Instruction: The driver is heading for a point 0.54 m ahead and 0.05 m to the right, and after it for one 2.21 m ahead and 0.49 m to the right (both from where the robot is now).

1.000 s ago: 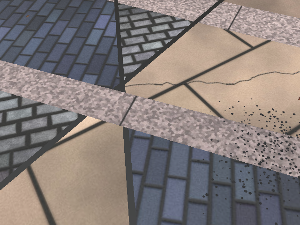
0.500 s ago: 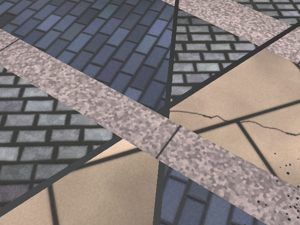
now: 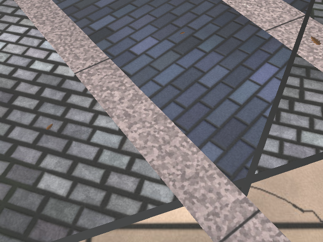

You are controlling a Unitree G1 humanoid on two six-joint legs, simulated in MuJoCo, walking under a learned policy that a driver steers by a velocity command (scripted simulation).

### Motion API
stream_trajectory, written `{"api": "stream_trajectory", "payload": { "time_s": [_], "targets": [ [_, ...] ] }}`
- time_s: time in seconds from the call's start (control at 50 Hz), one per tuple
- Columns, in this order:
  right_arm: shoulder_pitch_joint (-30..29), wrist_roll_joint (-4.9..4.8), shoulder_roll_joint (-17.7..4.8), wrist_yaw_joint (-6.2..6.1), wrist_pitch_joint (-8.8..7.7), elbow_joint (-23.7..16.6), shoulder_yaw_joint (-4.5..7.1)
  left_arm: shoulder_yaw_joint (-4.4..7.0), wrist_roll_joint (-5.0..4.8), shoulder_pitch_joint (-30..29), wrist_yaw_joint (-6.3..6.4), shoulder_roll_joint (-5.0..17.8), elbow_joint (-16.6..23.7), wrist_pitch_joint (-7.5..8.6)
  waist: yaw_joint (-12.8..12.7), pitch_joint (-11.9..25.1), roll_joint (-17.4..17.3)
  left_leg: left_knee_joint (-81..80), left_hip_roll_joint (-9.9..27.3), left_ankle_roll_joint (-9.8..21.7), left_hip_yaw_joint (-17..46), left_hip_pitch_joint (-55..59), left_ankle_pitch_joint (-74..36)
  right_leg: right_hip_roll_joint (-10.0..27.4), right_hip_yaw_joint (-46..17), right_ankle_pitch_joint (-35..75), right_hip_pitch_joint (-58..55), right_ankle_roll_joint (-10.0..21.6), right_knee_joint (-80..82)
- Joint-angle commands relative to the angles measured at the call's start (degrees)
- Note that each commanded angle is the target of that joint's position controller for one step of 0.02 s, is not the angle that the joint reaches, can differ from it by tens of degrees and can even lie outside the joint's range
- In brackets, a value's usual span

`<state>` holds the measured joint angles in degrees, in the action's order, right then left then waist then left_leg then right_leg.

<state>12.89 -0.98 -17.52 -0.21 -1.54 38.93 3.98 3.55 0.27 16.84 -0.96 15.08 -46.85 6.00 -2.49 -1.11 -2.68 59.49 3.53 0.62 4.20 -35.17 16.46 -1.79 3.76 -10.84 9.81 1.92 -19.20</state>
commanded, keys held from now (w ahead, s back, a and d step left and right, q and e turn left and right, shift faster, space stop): w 0.36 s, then w+e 0.26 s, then e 0.38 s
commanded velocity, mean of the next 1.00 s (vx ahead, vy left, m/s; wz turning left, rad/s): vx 0.40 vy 0.00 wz -0.18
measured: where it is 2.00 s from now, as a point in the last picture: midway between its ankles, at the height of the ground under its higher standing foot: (171, 225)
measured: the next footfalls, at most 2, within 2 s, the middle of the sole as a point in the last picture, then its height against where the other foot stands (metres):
left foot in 0.24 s outside the picture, level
right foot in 0.78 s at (198, 220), level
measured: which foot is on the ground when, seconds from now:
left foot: up 0.00-0.22, down 0.24-0.76, up 0.78-1.00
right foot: down 0.00-0.24, up 0.26-0.76, down 0.78-1.00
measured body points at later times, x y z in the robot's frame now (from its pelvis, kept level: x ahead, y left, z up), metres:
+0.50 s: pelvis +0.26 +0.07 +0.00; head +0.28 +0.08 +0.45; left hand +0.40 +0.35 -0.11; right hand +0.34 -0.21 -0.10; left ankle +0.25 +0.16 -0.74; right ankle +0.35 -0.10 -0.67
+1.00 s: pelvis +0.48 +0.01 -0.01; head +0.54 -0.02 +0.44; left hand +0.70 +0.25 -0.10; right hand +0.57 -0.30 -0.12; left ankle +0.55 +0.18 -0.67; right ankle +0.54 -0.07 -0.74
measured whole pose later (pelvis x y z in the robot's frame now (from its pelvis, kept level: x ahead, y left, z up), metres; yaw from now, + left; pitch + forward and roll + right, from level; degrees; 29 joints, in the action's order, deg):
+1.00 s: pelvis +0.48 +0.01 -0.01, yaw -16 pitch +3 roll +1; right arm 7.2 0.8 -17.8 -2.4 -1.6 40.2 2.8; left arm 4.0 0.2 10.1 -0.6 17.5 -38.8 0.6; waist -1.0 -4.1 -0.9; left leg 62.2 2.1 -4.2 5.1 -35.0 23.8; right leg -6.1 -3.7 -5.3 23.4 5.1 -25.9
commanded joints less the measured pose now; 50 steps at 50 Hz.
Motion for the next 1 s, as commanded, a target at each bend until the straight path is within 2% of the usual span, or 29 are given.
{"api": "stream_trajectory", "payload": {
  "time_s": [0.02,0.08,0.16,0.2,0.24,0.26,0.28,0.3,0.32,0.34,0.36,0.38,0.42,0.46,0.56,0.64,0.68,0.72,0.74,0.76,0.78,0.8,0.82,0.84,0.86,0.88,0.9,0.94,1.0],
  "targets": [
    [-1.8,0.56,-0.9,0.6,-1.23,-4.3,-0.41,1.97,-0.66,-3.3,0.03,9.0,3.1,0.92,1.4,0.2,6.5,-9.6,2.6,-0.4,0.1,-2.9,-7.8,15.0,-10.7,11.6,-2.3,10.8,11.2],
    [-7.7,0.28,-0.2,1.47,-2.17,-5.4,-1.04,2.17,-1.38,-1.0,0.19,10.4,1.8,0.13,-0.9,-0.6,6.5,-19.8,1.4,-0.5,-3.0,1.3,-14.8,13.6,-6.6,12.6,-2.2,9.3,10.9],
    [-12.6,-0.3,-1.7,2.15,-2.47,-7.4,-0.73,2.45,-2.16,3.0,0.23,12.0,-0.6,-1.1,-1.7,-1.7,7.6,-26.3,0.0,1.1,-3.9,2.7,-12.3,16.6,-7.3,13.5,-7.7,8.1,8.8],
    [-10.3,-0.06,-3.2,2.25,-2.58,-7.1,-0.02,2.58,-2.43,2.6,0.46,12.9,-1.2,-1.8,0.9,-0.4,8.2,-29.4,-1.6,2.9,-5.3,8.3,-9.8,17.2,-6.5,21.3,-9.5,6.8,4.5],
    [3.6,0.53,-7.6,1.54,-2.37,-2.8,2.44,1.6,-2.05,2.6,0.8,10.8,-1.4,-2.06,8.0,8.4,6.3,-31.5,-3.0,6.0,-6.1,30.0,-11.8,12.5,-1.5,30.9,-3.8,3.5,-13.2],
    [12.9,1.44,-12.6,0.69,-1.96,-1.5,3.68,-0.02,-0.34,3.3,0.87,6.7,0.7,-1.63,10.7,16.8,-2.6,-30.8,10.2,11.0,11.0,48.1,-11.2,8.2,1.4,13.2,11.5,0.3,-33.4],
    [13.7,1.12,-15.0,0.95,-1.9,-1.2,3.72,-1.31,-0.44,7.5,0.65,3.1,1.3,-0.44,7.6,22.2,-14.3,-39.0,19.2,18.2,35.1,56.8,-2.2,0.2,-4.1,-22.6,27.4,-1.5,-48.1],
    [12.2,0.59,-9.8,1.21,-2.16,-1.3,2.31,0.22,-1.86,3.7,0.26,9.0,1.2,0.21,9.0,17.3,-7.9,-41.0,17.6,16.5,33.3,53.5,2.9,3.5,-8.8,-22.1,33.9,-1.0,-53.8],
    [8.7,0.38,-8.1,1.31,-2.41,-1.5,1.61,0.54,-2.58,-0.3,0.03,10.1,2.5,0.61,8.0,10.2,-6.1,-41.9,15.6,14.7,25.1,46.6,-0.2,5.9,-7.5,-16.7,36.1,-0.2,-53.2],
    [5.1,0.65,-6.8,1.46,-2.54,-1.7,1.18,0.47,-1.94,-2.0,0.32,9.4,2.5,0.64,6.3,6.9,-2.4,-43.1,13.0,13.6,19.6,39.8,-4.9,8.0,-6.7,-11.8,34.2,-0.3,-50.5],
    [2.6,1.01,-5.3,1.69,-2.72,-1.9,0.75,0.69,-1.12,-2.3,0.41,9.0,2.4,0.29,4.5,4.3,-2.2,-45.0,11.2,13.2,15.7,34.2,-9.9,9.3,-6.8,-8.6,31.7,-0.7,-47.5],
    [1.1,1.42,-4.3,1.7,-3.02,-1.9,0.54,0.65,-1.26,-0.7,0.22,8.2,1.8,-0.43,2.8,4.0,-3.1,-46.9,10.4,12.9,12.8,30.7,-12.1,10.3,-7.4,-6.3,28.3,-1.1,-46.4],
    [0.5,1.33,-4.3,1.61,-4.07,-0.9,0.78,0.3,-1.55,0.6,0.23,6.1,1.1,-1.91,1.4,3.2,-2.6,-49.9,10.1,13.4,8.2,27.2,-15.6,10.5,-7.4,-3.5,26.4,-2.0,-44.7],
    [1.2,1.73,-5.0,1.21,-4.77,0.6,1.15,0.26,-1.5,-2.1,0.52,5.5,2.0,-2.74,1.7,1.0,-1.3,-51.8,10.1,13.2,4.0,26.3,-17.7,10.1,-8.8,1.0,29.0,-2.9,-41.1],
    [2.5,1.74,-6.2,0.22,-4.87,2.9,1.4,-0.07,-1.33,-9.1,-0.4,4.3,4.2,-2.37,4.0,-1.5,-0.3,-53.3,8.5,10.1,-5.6,28.0,-19.4,7.8,-8.1,16.0,29.0,-2.7,-25.5],
    [5.4,1.19,-7.1,-0.33,-3.94,5.4,1.71,-0.74,-1.09,-15.7,-1.68,3.1,7.3,-2.14,6.6,-4.2,1.0,-51.4,10.1,8.8,-9.7,33.8,-24.1,6.8,-5.3,17.0,29.7,-1.1,-17.2],
    [5.2,0.84,-7.9,-0.94,-2.64,5.8,1.95,-0.49,-0.59,-16.8,-2.61,3.7,9.1,-1.97,6.3,-3.6,0.0,-46.1,10.7,7.6,-11.3,37.1,-36.1,5.2,-2.6,13.1,28.7,-0.2,-15.0],
    [4.1,0.35,-9.5,-1.91,-1.43,5.4,2.35,0.52,-0.39,-13.2,-3.4,5.6,9.6,-1.87,4.0,0.4,-2.6,-37.9,10.6,5.7,-12.3,39.5,-52.3,1.9,0.3,7.6,23.0,1.4,-14.7],
    [3.3,0.24,-9.9,-2.4,-0.81,4.9,2.49,1.5,-0.44,-7.8,-3.45,7.4,8.5,-1.93,1.2,3.5,-3.1,-30.5,9.7,4.5,-12.8,39.2,-57.2,-0.3,1.4,6.4,16.8,2.5,-13.8],
    [2.4,0.07,-9.4,-2.73,-0.48,4.4,2.24,2.99,-0.4,-0.3,-2.89,10.1,6.8,-1.89,-2.8,7.3,-1.6,-19.3,7.1,2.3,-14.1,35.5,-54.2,-2.0,1.0,11.9,6.4,4.3,-9.1],
    [4.6,1.51,-7.2,-2.68,-1.01,3.1,1.28,4.38,-0.26,4.9,-1.52,15.1,6.4,-2.29,-4.2,13.1,6.5,-1.7,3.2,-1.2,-14.4,22.5,-31.7,6.5,-10.7,33.1,-9.9,8.1,-9.9],
    [13.2,3.58,-0.3,-1.35,-2.26,1.7,-0.96,4.37,0.64,1.9,-0.9,19.7,8.3,-2.44,3.4,21.5,18.4,20.0,-8.1,-5.3,-8.1,0.2,24.2,22.8,-37.7,54.7,-29.5,21.4,-12.9],
    [10.2,1.91,-6.1,-0.36,-3.22,2.8,-0.17,3.85,0.36,3.6,-0.94,15.9,9.9,-2.87,-2.2,30.8,9.7,25.1,-6.6,-4.4,3.0,-1.0,23.2,23.2,-40.6,47.7,-30.4,23.0,-9.1],
    [4.1,-0.06,-7.4,-0.21,-3.3,0.9,0.28,3.23,-0.09,-0.1,-0.87,13.3,10.6,-3.08,-2.3,23.3,7.3,22.9,-4.0,-3.3,2.9,-4.2,18.3,20.1,-32.8,41.6,-24.4,20.2,-7.4],
    [1.4,0.36,-6.9,-0.86,-2.98,0.4,0.15,2.75,-1.15,-3.2,-0.58,11.1,10.7,-3.48,-0.8,15.3,2.9,18.2,-1.8,-3.2,1.4,-5.5,13.9,16.8,-27.7,35.4,-15.6,17.2,-5.4],
    [0.1,1.22,-7.1,-1.62,-2.19,0.4,0.44,2.29,-1.35,-5.6,-0.16,9.7,11.2,-4.0,0.8,10.6,2.2,14.6,-0.6,-3.5,1.1,-3.7,11.2,14.9,-25.3,31.5,-7.1,15.8,-3.2],
    [1.1,1.33,-7.4,-1.85,-1.18,0.2,0.74,2.17,-0.61,-6.9,0.11,9.5,11.8,-4.36,2.9,8.8,3.8,12.1,-0.1,-3.6,1.4,0.5,9.5,13.6,-24.0,29.1,-0.2,15.3,-1.1],
    [3.2,1.62,-5.7,-2.17,-0.06,0.4,0.52,2.56,0.23,-8.4,0.31,10.3,12.4,-4.61,4.7,8.0,6.2,7.2,-1.0,-4.5,0.2,4.6,8.2,11.8,-21.9,30.1,6.5,15.1,0.2],
    [2.1,2.04,-4.5,-2.8,0.37,0.2,0.16,3.12,-0.17,-7.9,1.33,11.8,12.4,-5.11,4.4,10.2,6.8,-0.6,-2.2,-6.0,0.3,5.1,4.0,10.5,-21.0,30.4,7.2,14.1,-0.9]
  ]
}}
Over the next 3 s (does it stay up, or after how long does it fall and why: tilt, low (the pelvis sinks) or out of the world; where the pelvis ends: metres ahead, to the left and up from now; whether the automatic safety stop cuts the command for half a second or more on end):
stays up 0.55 0.02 -0.01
